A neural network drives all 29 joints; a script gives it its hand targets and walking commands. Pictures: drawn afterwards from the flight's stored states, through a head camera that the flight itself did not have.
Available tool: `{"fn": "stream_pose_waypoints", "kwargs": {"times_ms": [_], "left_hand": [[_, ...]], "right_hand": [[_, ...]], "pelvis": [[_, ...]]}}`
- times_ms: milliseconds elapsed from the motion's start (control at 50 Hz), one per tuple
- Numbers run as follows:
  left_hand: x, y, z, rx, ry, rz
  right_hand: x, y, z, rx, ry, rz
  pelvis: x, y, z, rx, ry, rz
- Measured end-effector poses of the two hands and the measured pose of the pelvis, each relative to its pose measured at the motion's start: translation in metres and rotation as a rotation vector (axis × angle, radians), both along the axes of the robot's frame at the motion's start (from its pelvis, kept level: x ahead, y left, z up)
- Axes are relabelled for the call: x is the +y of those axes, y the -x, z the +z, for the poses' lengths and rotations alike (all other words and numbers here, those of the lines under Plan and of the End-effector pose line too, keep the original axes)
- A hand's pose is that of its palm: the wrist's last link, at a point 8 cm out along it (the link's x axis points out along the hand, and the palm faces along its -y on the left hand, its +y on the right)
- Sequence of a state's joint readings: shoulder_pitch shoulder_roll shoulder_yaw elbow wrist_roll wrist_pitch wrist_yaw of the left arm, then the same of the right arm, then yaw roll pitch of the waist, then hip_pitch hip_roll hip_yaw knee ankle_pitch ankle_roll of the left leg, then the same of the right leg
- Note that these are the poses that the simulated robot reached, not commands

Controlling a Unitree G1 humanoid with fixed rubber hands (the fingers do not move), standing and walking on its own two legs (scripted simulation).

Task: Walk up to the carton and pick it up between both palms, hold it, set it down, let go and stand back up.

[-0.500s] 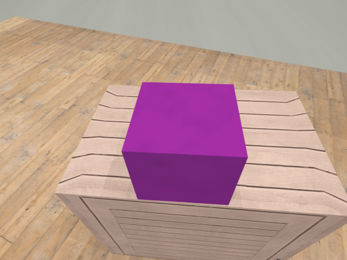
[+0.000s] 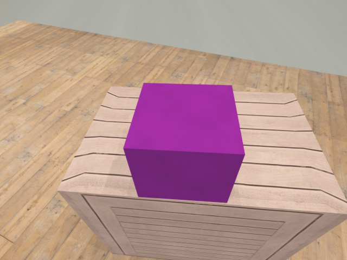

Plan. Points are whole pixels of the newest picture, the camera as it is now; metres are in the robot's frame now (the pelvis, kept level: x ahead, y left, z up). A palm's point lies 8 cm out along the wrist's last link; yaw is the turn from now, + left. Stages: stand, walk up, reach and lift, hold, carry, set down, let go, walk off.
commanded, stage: stand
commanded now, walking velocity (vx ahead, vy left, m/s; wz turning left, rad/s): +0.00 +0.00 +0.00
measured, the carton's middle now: (184, 141) +0.44 -0.01 +0.03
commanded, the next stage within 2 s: none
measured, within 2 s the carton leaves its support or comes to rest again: neither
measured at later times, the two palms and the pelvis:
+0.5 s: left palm out of the picture +0.06 +0.24 -0.11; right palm out of the picture +0.05 -0.24 -0.12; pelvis -0.01 +0.00 +0.00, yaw +0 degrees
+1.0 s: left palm out of the picture +0.05 +0.25 -0.12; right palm out of the picture +0.05 -0.24 -0.12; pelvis +0.00 +0.00 +0.00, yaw +0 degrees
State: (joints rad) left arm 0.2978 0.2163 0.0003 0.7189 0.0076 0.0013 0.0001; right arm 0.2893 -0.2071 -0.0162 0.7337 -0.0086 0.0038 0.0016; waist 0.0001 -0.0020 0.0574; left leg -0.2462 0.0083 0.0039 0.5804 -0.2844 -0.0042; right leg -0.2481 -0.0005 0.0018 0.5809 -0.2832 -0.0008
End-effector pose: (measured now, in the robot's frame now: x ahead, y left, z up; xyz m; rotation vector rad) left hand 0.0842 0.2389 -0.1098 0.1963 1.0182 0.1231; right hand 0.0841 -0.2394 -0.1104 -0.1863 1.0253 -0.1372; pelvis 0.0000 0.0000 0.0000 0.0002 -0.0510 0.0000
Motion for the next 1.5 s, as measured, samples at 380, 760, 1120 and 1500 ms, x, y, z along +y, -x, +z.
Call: {"fn": "stream_pose_waypoints", "kwargs": {"times_ms": [380,760,1120,1500], "left_hand": [[0.001,0.025,-0.004,0.06,-0.008,0.017],[0.002,0.03,-0.008,0.088,-0.001,0.029],[0.007,0.042,-0.01,0.156,-0.01,0.056],[0.004,0.041,-0.013,0.195,-0.004,0.063]], "right_hand": [[-0.004,0.029,-0.006,0.077,0.002,-0.016],[-0.003,0.034,-0.006,0.105,0.011,-0.019],[-0.001,0.034,-0.009,0.141,0.008,-0.026],[0.0,0.039,-0.011,0.189,0.008,-0.045]], "pelvis": [[-0.002,0.006,0.001,0.009,0.002,0.005],[-0.001,0.002,0.003,0.013,0.004,0.008],[0.002,-0.006,0.006,0.015,0.003,0.006],[0.002,-0.013,0.008,0.014,0.002,0.002]]}}
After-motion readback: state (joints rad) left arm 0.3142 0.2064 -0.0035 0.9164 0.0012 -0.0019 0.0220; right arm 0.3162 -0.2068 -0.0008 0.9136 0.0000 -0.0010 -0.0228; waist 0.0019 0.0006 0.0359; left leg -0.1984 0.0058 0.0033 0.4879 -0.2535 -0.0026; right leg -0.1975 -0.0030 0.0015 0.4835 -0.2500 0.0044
